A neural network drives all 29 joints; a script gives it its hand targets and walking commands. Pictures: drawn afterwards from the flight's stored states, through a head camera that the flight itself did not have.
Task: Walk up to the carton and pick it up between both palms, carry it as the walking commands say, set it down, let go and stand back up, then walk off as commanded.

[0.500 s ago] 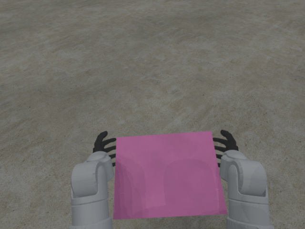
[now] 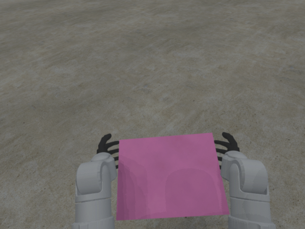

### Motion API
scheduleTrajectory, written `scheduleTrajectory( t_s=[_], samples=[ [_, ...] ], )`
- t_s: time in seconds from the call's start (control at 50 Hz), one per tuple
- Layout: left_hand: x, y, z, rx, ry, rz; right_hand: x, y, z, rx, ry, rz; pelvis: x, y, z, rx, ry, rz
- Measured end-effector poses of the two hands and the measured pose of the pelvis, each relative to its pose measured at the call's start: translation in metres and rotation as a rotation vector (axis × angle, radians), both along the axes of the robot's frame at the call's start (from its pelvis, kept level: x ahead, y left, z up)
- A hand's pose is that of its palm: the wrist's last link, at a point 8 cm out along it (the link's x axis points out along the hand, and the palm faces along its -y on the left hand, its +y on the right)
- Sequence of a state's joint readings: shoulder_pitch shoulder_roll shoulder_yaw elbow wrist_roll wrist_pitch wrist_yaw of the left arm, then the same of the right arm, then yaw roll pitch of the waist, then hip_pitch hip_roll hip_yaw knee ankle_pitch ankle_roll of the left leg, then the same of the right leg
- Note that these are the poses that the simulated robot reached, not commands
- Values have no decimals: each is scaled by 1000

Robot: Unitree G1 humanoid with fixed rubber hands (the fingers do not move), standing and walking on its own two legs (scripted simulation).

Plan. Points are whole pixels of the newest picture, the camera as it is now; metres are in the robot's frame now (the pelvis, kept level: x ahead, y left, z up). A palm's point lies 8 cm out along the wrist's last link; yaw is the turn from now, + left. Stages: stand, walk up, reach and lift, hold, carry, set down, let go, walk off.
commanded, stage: carry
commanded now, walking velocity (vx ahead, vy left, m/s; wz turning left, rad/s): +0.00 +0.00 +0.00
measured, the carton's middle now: (168, 179) +0.28 -0.01 -0.01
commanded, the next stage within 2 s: hold in 0.96 s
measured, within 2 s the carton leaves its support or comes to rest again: neither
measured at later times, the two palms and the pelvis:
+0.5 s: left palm (107, 167) +0.28 +0.14 +0.07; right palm (232, 164) +0.28 -0.17 +0.05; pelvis -0.01 -0.01 +0.00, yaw +0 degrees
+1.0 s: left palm (111, 168) +0.28 +0.14 +0.05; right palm (233, 167) +0.28 -0.18 +0.04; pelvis +0.00 -0.01 +0.00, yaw -1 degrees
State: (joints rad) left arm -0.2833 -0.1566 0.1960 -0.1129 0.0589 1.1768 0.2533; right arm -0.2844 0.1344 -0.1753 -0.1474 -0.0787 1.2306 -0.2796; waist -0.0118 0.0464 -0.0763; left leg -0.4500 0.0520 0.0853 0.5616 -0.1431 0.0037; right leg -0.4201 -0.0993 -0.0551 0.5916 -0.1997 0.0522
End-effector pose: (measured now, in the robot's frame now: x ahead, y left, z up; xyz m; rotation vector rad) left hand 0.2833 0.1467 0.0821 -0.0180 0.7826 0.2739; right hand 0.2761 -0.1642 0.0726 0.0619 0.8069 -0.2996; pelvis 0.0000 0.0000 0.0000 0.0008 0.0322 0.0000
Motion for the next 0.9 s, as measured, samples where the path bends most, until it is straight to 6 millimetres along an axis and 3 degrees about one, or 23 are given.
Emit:
scheduleTrajectory(
  t_s=[0.34,0.9],
  samples=[
    [-6,-7,-10,8,13,20,1,-7,-11,13,13,14,-5,-13,-2,4,11,1],
    [-3,-10,-26,34,-16,-33,-2,-10,-27,-31,-19,35,-2,-13,-2,4,1,-6]
  ],
)
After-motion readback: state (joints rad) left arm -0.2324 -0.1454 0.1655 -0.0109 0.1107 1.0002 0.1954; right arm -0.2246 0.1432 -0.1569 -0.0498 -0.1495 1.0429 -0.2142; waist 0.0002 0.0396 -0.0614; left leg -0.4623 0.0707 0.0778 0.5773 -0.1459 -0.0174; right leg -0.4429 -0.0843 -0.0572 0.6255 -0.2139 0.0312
